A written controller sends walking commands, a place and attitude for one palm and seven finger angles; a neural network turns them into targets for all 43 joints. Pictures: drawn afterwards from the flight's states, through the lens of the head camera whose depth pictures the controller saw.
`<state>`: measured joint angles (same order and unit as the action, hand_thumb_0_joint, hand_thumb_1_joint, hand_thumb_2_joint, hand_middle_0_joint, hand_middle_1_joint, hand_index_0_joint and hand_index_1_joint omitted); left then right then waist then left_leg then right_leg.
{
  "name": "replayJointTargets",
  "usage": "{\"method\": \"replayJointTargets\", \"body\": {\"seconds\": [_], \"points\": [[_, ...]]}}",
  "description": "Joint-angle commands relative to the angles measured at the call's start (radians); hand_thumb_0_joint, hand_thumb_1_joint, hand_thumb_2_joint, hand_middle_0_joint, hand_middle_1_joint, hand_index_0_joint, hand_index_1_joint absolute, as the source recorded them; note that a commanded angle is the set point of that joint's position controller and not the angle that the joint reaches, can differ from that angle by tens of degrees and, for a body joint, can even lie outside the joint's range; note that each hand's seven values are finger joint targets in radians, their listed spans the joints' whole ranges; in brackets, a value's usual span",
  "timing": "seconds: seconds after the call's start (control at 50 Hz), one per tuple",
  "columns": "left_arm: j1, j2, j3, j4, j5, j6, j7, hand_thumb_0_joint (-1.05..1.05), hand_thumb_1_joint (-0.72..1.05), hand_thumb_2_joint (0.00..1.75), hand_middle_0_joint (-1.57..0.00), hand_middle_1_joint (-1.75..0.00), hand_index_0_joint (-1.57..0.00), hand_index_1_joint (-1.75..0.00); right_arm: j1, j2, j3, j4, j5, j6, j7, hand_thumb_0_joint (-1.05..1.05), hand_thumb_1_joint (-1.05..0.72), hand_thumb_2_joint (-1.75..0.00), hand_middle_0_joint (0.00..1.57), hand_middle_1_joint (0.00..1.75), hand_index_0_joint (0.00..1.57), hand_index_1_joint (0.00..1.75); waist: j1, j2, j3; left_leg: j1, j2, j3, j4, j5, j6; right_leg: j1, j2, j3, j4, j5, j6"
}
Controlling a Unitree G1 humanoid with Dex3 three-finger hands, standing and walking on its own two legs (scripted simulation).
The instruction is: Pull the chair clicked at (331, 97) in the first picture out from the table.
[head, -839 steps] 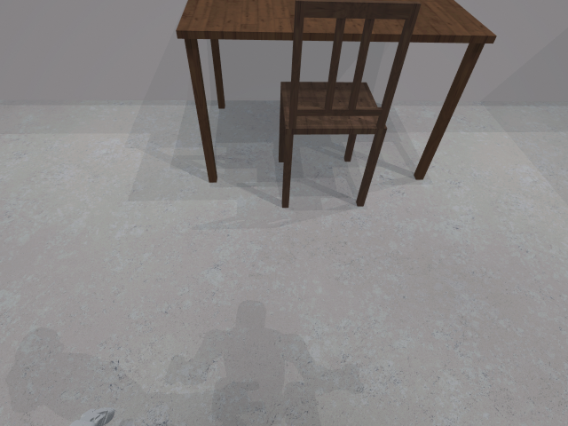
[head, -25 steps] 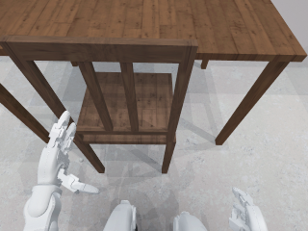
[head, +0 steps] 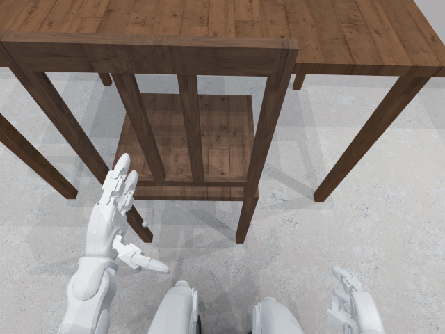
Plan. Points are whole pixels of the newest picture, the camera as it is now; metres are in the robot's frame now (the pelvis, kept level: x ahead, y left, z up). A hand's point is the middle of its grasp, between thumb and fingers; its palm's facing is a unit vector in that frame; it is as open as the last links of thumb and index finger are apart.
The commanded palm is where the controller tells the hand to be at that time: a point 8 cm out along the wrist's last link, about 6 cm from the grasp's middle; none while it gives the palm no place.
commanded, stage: aim the fingers beside a spindle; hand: left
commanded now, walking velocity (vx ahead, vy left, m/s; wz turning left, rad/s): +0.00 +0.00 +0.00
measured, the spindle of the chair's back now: (145, 137) +0.46 +0.17 +0.04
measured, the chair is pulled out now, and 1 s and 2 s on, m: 0.00 0.00 0.00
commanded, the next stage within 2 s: none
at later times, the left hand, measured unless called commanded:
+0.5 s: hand (143, 220) +0.30 +0.15 +0.01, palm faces +0.03 -1.00 -0.03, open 16.9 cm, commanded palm +0.28 +0.20 +0.02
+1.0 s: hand (141, 218) +0.30 +0.15 +0.03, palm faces +0.01 -1.00 -0.02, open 17.0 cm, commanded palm +0.28 +0.20 +0.01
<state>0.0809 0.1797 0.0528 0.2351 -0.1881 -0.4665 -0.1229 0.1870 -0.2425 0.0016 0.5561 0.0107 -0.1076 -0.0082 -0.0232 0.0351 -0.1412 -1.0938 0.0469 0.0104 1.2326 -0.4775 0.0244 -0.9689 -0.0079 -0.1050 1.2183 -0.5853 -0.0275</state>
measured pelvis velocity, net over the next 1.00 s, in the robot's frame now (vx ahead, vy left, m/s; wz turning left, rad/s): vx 0.00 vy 0.00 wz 0.00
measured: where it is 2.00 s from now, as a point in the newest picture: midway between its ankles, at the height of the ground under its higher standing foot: outside the picture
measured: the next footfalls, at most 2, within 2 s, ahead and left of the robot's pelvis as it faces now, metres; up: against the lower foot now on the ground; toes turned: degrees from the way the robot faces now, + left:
none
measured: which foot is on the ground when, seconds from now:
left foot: down 0.00-1.00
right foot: down 0.00-1.00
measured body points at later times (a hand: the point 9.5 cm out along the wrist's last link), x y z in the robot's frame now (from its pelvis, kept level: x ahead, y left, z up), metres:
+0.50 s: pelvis +0.00 +0.00 -0.01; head +0.10 +0.01 +0.43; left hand +0.29 +0.21 +0.02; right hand +0.17 -0.24 -0.11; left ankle +0.06 +0.11 -0.63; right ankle +0.00 -0.11 -0.63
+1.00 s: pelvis +0.00 +0.00 -0.01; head +0.10 +0.01 +0.43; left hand +0.29 +0.21 +0.03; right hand +0.17 -0.24 -0.11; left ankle +0.06 +0.11 -0.63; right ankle +0.00 -0.11 -0.63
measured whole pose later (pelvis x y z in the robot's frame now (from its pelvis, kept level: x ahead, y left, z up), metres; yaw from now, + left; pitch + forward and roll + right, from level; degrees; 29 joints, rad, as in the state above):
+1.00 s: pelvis +0.00 +0.00 -0.01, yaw +0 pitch +20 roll -3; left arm 0.06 0.19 0.06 0.23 -0.19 -0.48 -0.09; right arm 0.19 -0.24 0.00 0.55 0.01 -0.06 0.00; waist -0.02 0.04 -0.15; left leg -1.13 0.05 0.00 1.26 -0.49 0.02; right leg -1.00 0.00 -0.11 1.24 -0.59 -0.03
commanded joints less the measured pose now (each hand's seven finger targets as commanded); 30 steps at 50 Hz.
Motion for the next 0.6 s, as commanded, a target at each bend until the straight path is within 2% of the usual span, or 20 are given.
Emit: {"method": "replayJointTargets", "body": {"seconds": [0.0,0.06,0.18,0.2,0.26,0.28,0.36,0.42,0.48,0.5,0.52,0.58], "points": [[-0.194,0.130,0.092,-0.178,0.020,-0.086,0.052,0.00,-0.50,0.30,-0.06,-0.08,-0.06,-0.08,-0.002,-0.137,-0.051,-0.123,-0.008,-0.031,-0.010,0.00,-0.90,-0.90,0.20,0.30,0.20,0.30,-0.020,-0.006,-0.302,0.293,-0.021,-0.066,-0.145,0.157,0.003,0.040,0.018,0.052,-0.170,0.186,0.003],[-0.235,0.115,0.090,-0.138,0.027,-0.086,0.064,0.00,-0.50,0.30,-0.06,-0.08,-0.06,-0.08,-0.007,-0.134,-0.049,-0.123,-0.008,-0.017,-0.007,0.00,-0.90,-0.90,0.20,0.30,0.20,0.30,-0.021,0.002,-0.313,0.278,-0.026,-0.058,-0.134,0.135,0.003,0.034,0.019,0.061,-0.167,0.174,0.003],[-0.180,0.078,0.036,-0.196,0.012,-0.069,0.036,0.00,-0.50,0.30,-0.06,-0.08,-0.06,-0.08,-0.002,-0.135,-0.054,-0.145,-0.003,-0.005,0.001,0.00,-0.90,-0.90,0.20,0.30,0.20,0.30,-0.006,0.036,-0.421,0.347,-0.023,-0.056,-0.134,0.233,0.000,0.087,0.016,0.060,-0.157,0.273,0.001],[-0.159,0.093,0.052,-0.185,0.010,-0.061,0.035,0.00,-0.50,0.30,-0.06,-0.08,-0.06,-0.08,0.001,-0.137,-0.055,-0.145,-0.001,-0.003,0.001,0.00,-0.90,-0.90,0.20,0.30,0.20,0.30,-0.006,0.028,-0.414,0.352,-0.020,-0.061,-0.137,0.245,0.000,0.085,0.018,0.055,-0.157,0.279,-0.001],[-0.135,0.084,0.040,-0.214,0.008,-0.058,0.040,0.00,-0.50,0.30,-0.06,-0.08,-0.06,-0.08,0.000,-0.132,-0.055,-0.148,0.000,0.003,0.001,0.00,-0.90,-0.90,0.20,0.30,0.20,0.30,-0.007,0.015,-0.388,0.345,-0.020,-0.060,-0.142,0.243,0.000,0.089,0.018,0.054,-0.162,0.281,0.002],[-0.133,0.077,0.031,-0.203,0.012,-0.057,0.043,0.00,-0.50,0.30,-0.06,-0.08,-0.06,-0.08,0.000,-0.132,-0.053,-0.147,0.002,0.006,0.000,0.00,-0.90,-0.90,0.20,0.30,0.20,0.30,-0.017,0.003,-0.360,0.334,-0.018,-0.060,-0.143,0.227,0.000,0.072,0.020,0.051,-0.165,0.266,0.003],[-0.173,0.093,0.063,-0.169,0.020,-0.076,0.068,0.00,-0.50,0.30,-0.06,-0.08,-0.06,-0.08,0.000,-0.132,-0.053,-0.133,-0.003,0.011,-0.002,0.00,-0.90,-0.90,0.20,0.30,0.20,0.30,-0.022,-0.025,-0.310,0.284,-0.022,-0.062,-0.133,0.179,0.001,0.046,0.021,0.053,-0.160,0.224,0.003],[-0.170,0.111,0.080,-0.184,0.021,-0.098,0.069,0.00,-0.50,0.30,-0.06,-0.08,-0.06,-0.08,-0.005,-0.132,-0.054,-0.135,-0.004,0.012,-0.002,0.00,-0.90,-0.90,0.20,0.30,0.20,0.30,-0.014,-0.001,-0.336,0.288,-0.025,-0.056,-0.127,0.185,0.002,0.058,0.021,0.060,-0.157,0.232,0.000],[-0.185,0.096,0.056,-0.211,0.021,-0.111,0.055,0.00,-0.50,0.30,-0.06,-0.08,-0.06,-0.08,-0.008,-0.129,-0.054,-0.136,-0.004,0.008,-0.003,0.00,-0.90,-0.90,0.20,0.30,0.20,0.30,-0.016,0.029,-0.362,0.319,-0.023,-0.056,-0.126,0.203,0.001,0.058,0.020,0.061,-0.155,0.243,-0.001],[-0.175,0.087,0.039,-0.204,0.020,-0.105,0.048,0.00,-0.50,0.30,-0.06,-0.08,-0.06,-0.08,-0.006,-0.131,-0.054,-0.138,-0.003,0.007,-0.003,0.00,-0.90,-0.90,0.20,0.30,0.20,0.30,-0.023,0.019,-0.355,0.322,-0.022,-0.062,-0.127,0.207,0.003,0.053,0.021,0.058,-0.156,0.243,-0.001],[-0.172,0.088,0.041,-0.211,0.017,-0.103,0.043,0.00,-0.50,0.30,-0.06,-0.08,-0.06,-0.08,-0.004,-0.131,-0.055,-0.137,-0.002,0.007,-0.003,0.00,-0.90,-0.90,0.20,0.30,0.20,0.30,-0.018,0.022,-0.367,0.327,-0.023,-0.059,-0.128,0.218,0.002,0.068,0.020,0.060,-0.158,0.259,-0.001],[-0.169,0.075,0.022,-0.193,0.010,-0.084,0.028,0.00,-0.50,0.30,-0.06,-0.08,-0.06,-0.08,-0.007,-0.134,-0.053,-0.139,0.001,0.009,-0.006,0.00,-0.90,-0.90,0.20,0.30,0.20,0.30,-0.026,0.011,-0.356,0.310,-0.024,-0.060,-0.128,0.192,0.003,0.063,0.020,0.061,-0.165,0.240,0.002]]}}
